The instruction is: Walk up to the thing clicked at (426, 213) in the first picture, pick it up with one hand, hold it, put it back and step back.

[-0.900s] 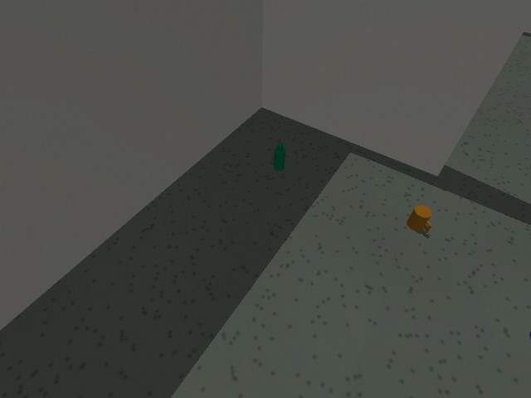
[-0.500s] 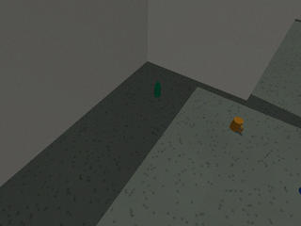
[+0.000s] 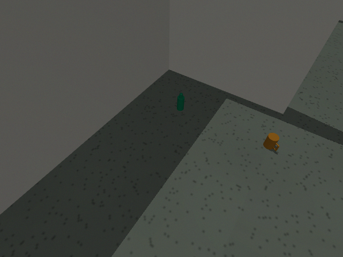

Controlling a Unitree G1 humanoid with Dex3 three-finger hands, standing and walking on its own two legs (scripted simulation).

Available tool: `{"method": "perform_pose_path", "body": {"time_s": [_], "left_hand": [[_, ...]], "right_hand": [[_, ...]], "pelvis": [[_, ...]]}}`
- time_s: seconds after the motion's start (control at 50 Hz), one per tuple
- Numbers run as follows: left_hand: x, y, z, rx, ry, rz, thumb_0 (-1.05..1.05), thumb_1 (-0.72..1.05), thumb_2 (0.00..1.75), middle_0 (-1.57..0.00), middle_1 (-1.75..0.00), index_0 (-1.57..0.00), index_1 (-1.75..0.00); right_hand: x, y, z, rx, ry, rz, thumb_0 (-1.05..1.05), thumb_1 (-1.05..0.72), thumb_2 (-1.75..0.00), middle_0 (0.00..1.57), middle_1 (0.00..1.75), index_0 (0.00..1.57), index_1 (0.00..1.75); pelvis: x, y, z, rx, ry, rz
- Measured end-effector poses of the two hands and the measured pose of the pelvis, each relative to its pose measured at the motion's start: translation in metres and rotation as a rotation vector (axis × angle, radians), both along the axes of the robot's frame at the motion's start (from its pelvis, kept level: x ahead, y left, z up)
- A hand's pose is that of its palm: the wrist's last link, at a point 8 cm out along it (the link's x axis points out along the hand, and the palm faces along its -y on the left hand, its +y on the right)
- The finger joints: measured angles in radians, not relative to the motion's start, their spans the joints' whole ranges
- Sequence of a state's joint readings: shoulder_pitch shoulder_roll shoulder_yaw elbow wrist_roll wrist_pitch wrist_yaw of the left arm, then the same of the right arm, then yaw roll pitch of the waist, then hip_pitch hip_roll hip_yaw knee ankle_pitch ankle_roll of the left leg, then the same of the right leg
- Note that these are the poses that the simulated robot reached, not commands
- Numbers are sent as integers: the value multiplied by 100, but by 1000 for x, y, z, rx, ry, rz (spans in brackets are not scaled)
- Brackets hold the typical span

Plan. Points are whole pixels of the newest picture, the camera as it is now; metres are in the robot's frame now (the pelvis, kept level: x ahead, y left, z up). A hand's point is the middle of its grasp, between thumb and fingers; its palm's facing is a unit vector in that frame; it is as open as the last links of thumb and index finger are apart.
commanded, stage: stand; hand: left
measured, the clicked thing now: (272, 142) +0.98 -0.71 -0.73
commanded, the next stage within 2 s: walk up in 0.22 s
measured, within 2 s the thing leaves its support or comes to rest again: neither
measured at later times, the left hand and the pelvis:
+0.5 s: hand (90, 251) +0.16 +0.21 -0.14, palm faces -0.23 -0.90 -0.36, open 7.4 cm; pelvis +0.03 -0.06 -0.02, yaw -14 degrees
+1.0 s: hand (168, 186) +0.37 +0.02 -0.18, palm faces -0.53 -0.79 -0.31, open 7.4 cm; pelvis +0.18 -0.18 -0.03, yaw -31 degrees
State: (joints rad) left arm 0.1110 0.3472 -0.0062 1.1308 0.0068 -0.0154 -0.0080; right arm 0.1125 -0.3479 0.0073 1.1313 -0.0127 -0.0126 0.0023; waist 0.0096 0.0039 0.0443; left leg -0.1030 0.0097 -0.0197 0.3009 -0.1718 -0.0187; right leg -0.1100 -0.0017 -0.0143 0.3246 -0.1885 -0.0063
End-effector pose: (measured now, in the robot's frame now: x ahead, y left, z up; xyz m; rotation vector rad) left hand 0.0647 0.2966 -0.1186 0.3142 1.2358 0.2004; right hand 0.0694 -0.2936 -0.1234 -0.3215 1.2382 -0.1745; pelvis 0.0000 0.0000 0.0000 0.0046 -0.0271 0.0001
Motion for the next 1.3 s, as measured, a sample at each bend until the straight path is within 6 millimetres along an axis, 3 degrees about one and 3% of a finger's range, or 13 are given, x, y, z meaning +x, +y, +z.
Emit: {"method": "perform_pose_path", "body": {"time_s": [0.26, 0.34, 0.44, 0.5, 0.58, 0.64, 0.76, 0.84, 0.92, 0.98, 1.16, 1.24, 1.3], "left_hand": [[7, -1, -2, -15, 1, -18, 0, 90, 90, -20, -30, -20, -30], [24, -1, 0, -11, 55, -96, 0, 90, 90, -20, -30, -20, -30], [70, -19, 10, -3, 10, -173, 0, 90, 90, -20, -30, -20, -30], [104, -41, 12, 17, -18, -236, 0, 90, 90, -20, -30, -20, -30], [150, -85, 5, 52, -73, -302, 0, 90, 90, -20, -30, -20, -30], [167, -121, 2, 36, -120, -322, 0, 90, 90, -20, -30, -20, -30], [181, -169, 6, -9, -35, -366, 0, 90, 90, -20, -30, -20, -30], [209, -187, -2, -30, -13, -418, 0, 90, 90, -20, -30, -21, -30], [259, -204, -18, -53, -33, -480, 0, 90, 90, -20, -30, -21, -30], [306, -226, -29, -46, -44, -551, 0, 90, 90, -20, -30, -20, -30], [419, -315, 4, -64, -112, -738, 0, 90, 90, -20, -30, -20, -30], [458, -362, 12, -47, -132, -792, 0, 90, 90, -20, -30, -20, -30], [482, -404, 13, -29, -152, -828, 0, 90, 90, -20, -30, -20, -30]], "right_hand": [[5, -6, 2, -3, -37, -21, 1, -91, -90, 20, 30, 21, 30], [-4, -30, 9, -36, -138, -103, 1, -91, -89, 21, 30, 21, 30], [-28, -81, 14, -108, -122, -171, 0, -90, -89, 21, 30, 21, 30], [-36, -118, 8, -134, -116, -218, 1, -90, -89, 21, 30, 21, 30], [-40, -169, -12, -151, -102, -275, 1, -90, -90, 20, 30, 21, 30], [-33, -191, -18, -141, -83, -302, 1, -91, -90, 20, 30, 21, 30], [1, -196, 5, -86, -169, -323, 1, -91, -90, 20, 30, 20, 30], [12, -196, 12, -85, -171, -342, 1, -91, -90, 20, 30, 21, 30], [12, -197, 14, -126, -151, -388, 1, -91, -90, 20, 30, 21, 30], [-1, -198, 14, -167, -140, -464, 1, -91, -90, 20, 30, 21, 30], [-36, -206, 37, -149, -16, -636, 1, -90, -90, 20, 30, 21, 30], [-39, -227, 29, -122, 26, -670, 1, -90, -90, 20, 30, 21, 30], [-36, -252, 12, -101, 31, -698, 1, -90, -90, 20, 30, 21, 30]], "pelvis": [[3, -3, -3, 9, 9, -37], [6, -13, -7, 27, 12, -120], [20, -38, -11, 25, -5, -190], [32, -61, -20, 33, -13, -236], [51, -102, -40, 10, -18, -280], [62, -123, -43, 9, -19, -315], [94, -146, -19, 4, -16, -404], [120, -159, -18, -15, -11, -445], [154, -169, -28, -25, -6, -481], [174, -177, -34, 8, -14, -527], [221, -226, -10, 6, -10, -610], [239, -257, -13, 15, -7, -647], [252, -288, -23, 29, -8, -675]]}}
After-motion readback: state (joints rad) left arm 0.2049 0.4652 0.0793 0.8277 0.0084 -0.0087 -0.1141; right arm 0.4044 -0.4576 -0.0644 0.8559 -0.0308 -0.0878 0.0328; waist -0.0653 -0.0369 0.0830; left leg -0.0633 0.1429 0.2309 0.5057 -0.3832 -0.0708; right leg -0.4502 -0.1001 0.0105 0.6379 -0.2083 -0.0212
